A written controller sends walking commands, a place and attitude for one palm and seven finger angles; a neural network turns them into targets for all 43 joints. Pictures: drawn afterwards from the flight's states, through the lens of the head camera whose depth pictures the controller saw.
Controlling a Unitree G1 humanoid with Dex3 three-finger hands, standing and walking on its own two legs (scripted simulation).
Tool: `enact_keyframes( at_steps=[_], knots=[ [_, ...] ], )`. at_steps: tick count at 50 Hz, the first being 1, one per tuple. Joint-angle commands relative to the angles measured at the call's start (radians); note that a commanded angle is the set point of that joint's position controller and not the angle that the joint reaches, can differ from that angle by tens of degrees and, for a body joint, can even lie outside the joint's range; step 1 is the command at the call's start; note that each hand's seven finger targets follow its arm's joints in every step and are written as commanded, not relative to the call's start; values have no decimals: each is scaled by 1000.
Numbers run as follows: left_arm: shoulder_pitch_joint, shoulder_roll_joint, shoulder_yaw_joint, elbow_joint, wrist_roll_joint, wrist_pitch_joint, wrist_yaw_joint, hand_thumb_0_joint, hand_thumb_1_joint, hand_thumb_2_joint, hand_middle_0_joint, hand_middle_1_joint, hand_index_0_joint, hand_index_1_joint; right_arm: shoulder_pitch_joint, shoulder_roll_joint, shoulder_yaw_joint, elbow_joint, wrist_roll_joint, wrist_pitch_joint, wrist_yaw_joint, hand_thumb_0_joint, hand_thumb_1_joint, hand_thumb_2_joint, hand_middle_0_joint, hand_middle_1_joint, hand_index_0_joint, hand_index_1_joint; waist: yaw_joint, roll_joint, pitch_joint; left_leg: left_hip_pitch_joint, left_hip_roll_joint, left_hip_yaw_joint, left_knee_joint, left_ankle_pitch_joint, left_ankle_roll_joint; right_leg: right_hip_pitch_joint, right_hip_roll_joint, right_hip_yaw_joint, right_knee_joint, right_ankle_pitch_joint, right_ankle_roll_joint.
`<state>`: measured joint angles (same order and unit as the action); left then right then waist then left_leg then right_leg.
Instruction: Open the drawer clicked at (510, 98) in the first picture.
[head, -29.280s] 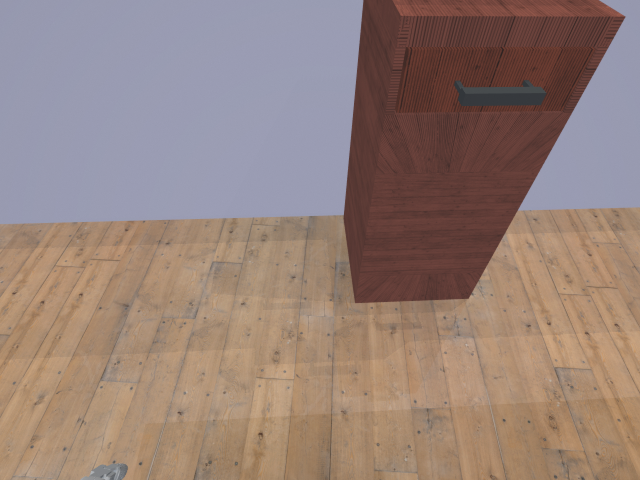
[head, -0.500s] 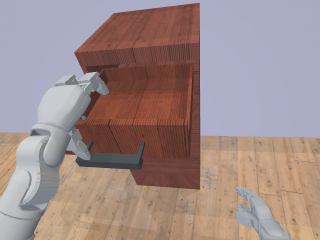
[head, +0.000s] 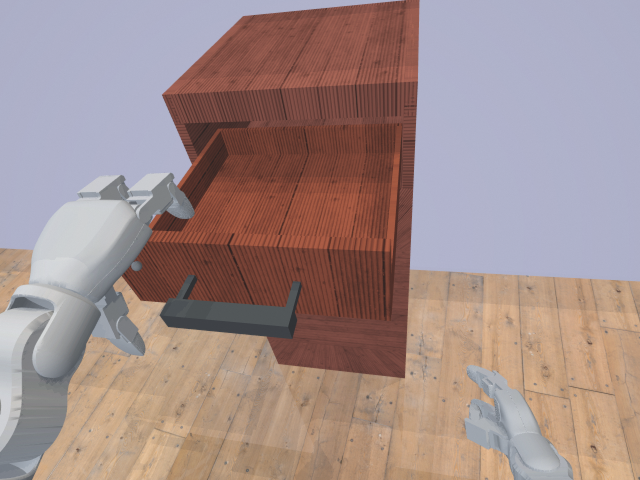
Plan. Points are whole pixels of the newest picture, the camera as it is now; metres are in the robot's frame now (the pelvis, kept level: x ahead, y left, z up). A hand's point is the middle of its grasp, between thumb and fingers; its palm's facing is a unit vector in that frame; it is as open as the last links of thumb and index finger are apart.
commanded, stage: draw the hand back to the body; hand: left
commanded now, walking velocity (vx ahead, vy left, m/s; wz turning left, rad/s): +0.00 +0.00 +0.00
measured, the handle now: (234, 301) +0.30 +0.17 +0.09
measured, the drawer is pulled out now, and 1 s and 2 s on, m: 0.30 0.30 0.30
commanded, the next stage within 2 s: step back with the hand held close in 1.12 s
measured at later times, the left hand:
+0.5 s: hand (79, 242) +0.22 +0.22 +0.28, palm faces +0.45 -0.85 -0.27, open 12.3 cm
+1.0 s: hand (34, 259) +0.20 +0.25 +0.27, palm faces +0.55 -0.77 -0.32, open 8.1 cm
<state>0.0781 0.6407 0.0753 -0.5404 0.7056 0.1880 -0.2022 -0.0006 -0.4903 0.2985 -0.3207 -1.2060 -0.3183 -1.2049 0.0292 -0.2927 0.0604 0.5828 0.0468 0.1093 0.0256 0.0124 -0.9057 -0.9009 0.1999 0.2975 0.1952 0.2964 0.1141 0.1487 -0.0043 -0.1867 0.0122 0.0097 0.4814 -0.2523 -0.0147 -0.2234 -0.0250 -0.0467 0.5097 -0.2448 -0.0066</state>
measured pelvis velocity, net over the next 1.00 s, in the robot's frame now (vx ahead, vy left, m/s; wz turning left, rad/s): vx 0.02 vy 0.01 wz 0.00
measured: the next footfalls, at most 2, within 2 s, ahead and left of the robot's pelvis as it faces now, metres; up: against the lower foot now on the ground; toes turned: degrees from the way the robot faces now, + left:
none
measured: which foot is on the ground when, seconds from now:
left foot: down 0.00-1.00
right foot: down 0.00-1.00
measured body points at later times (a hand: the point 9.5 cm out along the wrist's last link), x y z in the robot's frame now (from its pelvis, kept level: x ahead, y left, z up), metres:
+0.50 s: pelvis +0.02 +0.01 +0.01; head +0.00 +0.00 +0.46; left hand +0.19 +0.26 +0.29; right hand +0.20 -0.21 -0.08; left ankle +0.01 +0.13 -0.74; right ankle +0.02 -0.11 -0.74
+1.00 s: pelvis +0.02 +0.01 +0.01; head +0.00 +0.00 +0.45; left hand +0.17 +0.29 +0.29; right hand +0.23 -0.19 -0.07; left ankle +0.01 +0.13 -0.74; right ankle +0.02 -0.11 -0.74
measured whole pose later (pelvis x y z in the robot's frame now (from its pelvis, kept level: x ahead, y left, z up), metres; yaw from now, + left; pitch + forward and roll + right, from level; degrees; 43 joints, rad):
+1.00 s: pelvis +0.02 +0.01 +0.01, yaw +0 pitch -5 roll -1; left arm 0.31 0.36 0.44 -0.63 -0.07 -0.15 0.12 0.01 0.72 0.82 -0.22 -0.42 -0.22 -0.41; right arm 0.14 -0.20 0.03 0.65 -0.01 -0.11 -0.06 0.01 -0.90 -0.90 0.20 0.30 0.20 0.30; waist 0.09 0.06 0.03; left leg -0.09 0.02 0.01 0.44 -0.27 0.00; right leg -0.09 -0.01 -0.05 0.38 -0.21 0.01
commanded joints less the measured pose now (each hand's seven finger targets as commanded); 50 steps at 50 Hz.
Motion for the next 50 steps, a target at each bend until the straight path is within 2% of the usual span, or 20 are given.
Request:
enact_keyframes(
  at_steps=[1, 3, 6, 7, 8, 9, 11, 12, 14, 16, 17, 20, 23, 26, 28, 31, 38, 41, 43, 50],
  knots=[
    [-185, 303, 292, -213, -13, -16, 77, 0, -500, 300, -300, -1200, -300, -1200, -221, -70, -37, -186, 9, -73, -3, 0, -900, -900, 200, 300, 200, 300, 9, -86, -217, -10, -15, 9, -53, 198, 18, 147, 12, 40, -72, 191, 2],
    [-125, 212, 224, -142, -7, -5, 74, 0, -500, 300, -300, -1200, -300, -1200, -198, -51, -33, -169, 6, -62, 1, 0, -900, -900, 200, 300, 200, 300, -7, -109, -152, -33, -20, 15, -74, 194, 19, 115, 16, 10, -81, 163, 8],
    [-161, 271, 261, -212, -27, 6, 70, 0, -500, 300, -300, -1200, -300, -1200, -233, -75, -36, -188, 16, -70, -6, 0, -900, -900, 200, 300, 200, 300, -2, -64, -171, -21, -15, 8, -69, 162, 17, 115, 17, 28, -84, 145, 4],
    [-269, -175, 229, -353, -662, -187, 161, 0, -465, 315, -298, -1178, -298, -1178, -114, 46, -21, -235, 2, -157, -39, 0, -900, -900, 200, 300, 200, 300, -99, -269, -136, 80, -6, 5, -59, 75, 46, 72, 41, -25, -135, 92, -2],
    [-42, -71, 307, -173, -678, -249, 220, 0, -430, 330, -295, -1155, -295, -1155, -85, 4, -25, -172, -18, -199, -63, 0, -900, -900, 200, 300, 200, 300, -89, -387, -64, 74, 19, 3, -61, 18, 50, 37, 40, -15, -155, 32, 9],
    [47, -72, 372, -188, -747, -280, 248, 0, -395, 345, -292, -1133, -292, -1133, -87, -12, -33, -146, -24, -212, -78, 0, -900, -900, 200, 300, 200, 300, -65, -307, -47, 60, 10, 9, -76, 18, 45, 46, 31, -14, -186, 21, 9],
    [-53, 14, 451, -334, -776, -358, 292, 0, -325, 375, -287, -1087, -287, -1087, -86, -24, -40, -114, -36, -252, -95, 0, -900, -900, 200, 300, 200, 300, -62, -176, -96, 91, 8, 11, -82, 25, 32, 81, 15, 5, -186, 34, 4],
    [-78, -67, 399, -328, -767, -384, 302, 0, -290, 390, -285, -1065, -285, -1065, -75, 8, -28, -124, -44, -270, -97, 0, -900, -900, 200, 300, 200, 300, -51, -83, -138, 99, -4, 15, -97, 51, 31, 114, 12, 3, -181, 43, -3],
    [-21, -110, 381, -238, -769, -393, 319, 0, -220, 420, -280, -1020, -280, -1020, -35, 6, -36, -96, -46, -278, -99, 0, -900, -900, 200, 300, 200, 300, -57, -43, -64, 85, 4, 14, -120, 80, 21, 111, 15, -7, -183, 69, -7],
    [-21, -95, 397, -223, -771, -406, 324, 0, -150, 450, -275, -975, -275, -975, -36, -6, -46, -86, -51, -285, -103, 0, -900, -900, 200, 300, 200, 300, -52, -67, -25, 82, 7, 10, -128, 108, 21, 117, 19, -2, -202, 94, -11],
    [-15, -144, 355, -212, -771, -409, 320, 0, -115, 465, -273, -952, -273, -952, -34, 2, -42, -91, -53, -286, -102, 0, -900, -900, 200, 300, 200, 300, -55, -65, -21, 79, 7, 12, -137, 120, 25, 127, 17, -4, -201, 104, -10],
    [-15, -137, 350, -290, -765, -427, 317, 0, -10, 510, -265, -885, -265, -885, -33, -6, -52, -95, -56, -293, -95, 0, -900, -900, 200, 300, 200, 300, -48, -18, -70, 100, 4, 10, -128, 173, 25, 160, 16, 1, -185, 150, -16],
    [55, -134, 359, -323, -768, -432, 318, 0, 95, 555, -257, -817, -257, -817, -28, -14, -60, -96, -59, -304, -88, 0, -900, -900, 200, 300, 200, 300, -46, -77, -102, 105, 9, 6, -116, 244, 26, 188, 20, -4, -168, 226, -15],
    [101, -78, 429, -331, -772, -433, 328, 0, 200, 600, -250, -750, -250, -750, -27, -24, -71, -90, -58, -303, -90, 0, -900, -900, 200, 300, 200, 300, -40, -82, -103, 98, 11, 4, -108, 262, 19, 194, 25, -7, -166, 251, -18],
    [110, -100, 421, -333, -771, -432, 326, 0, 270, 630, -245, -705, -245, -705, -16, -16, -70, -90, -53, -296, -88, 0, -900, -900, 200, 300, 200, 300, -46, -61, -98, 92, 14, 6, -107, 282, 15, 190, 24, -8, -157, 259, -18],
    [103, -60, 471, -327, -776, -432, 332, 0, 375, 675, -237, -637, -237, -637, -14, -25, -81, -85, -49, -294, -93, 0, -900, -900, 200, 300, 200, 300, -47, -74, -93, 102, 17, 5, -106, 273, 11, 177, 28, -9, -163, 252, -18],
    [121, -88, 474, -266, -783, -409, 329, 0, 620, 780, -220, -480, -220, -480, -7, -21, -79, -87, -44, -274, -93, 0, -900, -900, 200, 300, 200, 300, -48, -110, -65, 87, 23, -4, -120, 259, 10, 162, 29, -13, -162, 226, -15],
    [102, -55, 505, -271, -785, -404, 331, 0, 725, 825, -213, -413, -213, -413, -16, -26, -82, -84, -42, -270, -99, 0, -900, -900, 200, 300, 200, 300, -46, -65, -60, 87, 19, -1, -118, 214, 9, 154, 29, -2, -172, 195, -19],
    [97, -99, 455, -285, -779, -400, 329, 0, 795, 855, -207, -367, -207, -367, -13, -17, -75, -89, -44, -271, -95, 0, -900, -900, 200, 300, 200, 300, -51, -65, -60, 88, 19, -6, -119, 227, 10, 151, 26, -7, -165, 197, -17],
    [76, -82, 460, -305, -773, -389, 337, 0, 900, 900, -200, -300, -200, -300, -17, -16, -72, -90, -50, -278, -98, 0, -900, -900, 200, 300, 200, 300, -47, -69, -75, 91, 15, -9, -114, 209, 13, 155, 26, -2, -163, 184, -17]
  ],
)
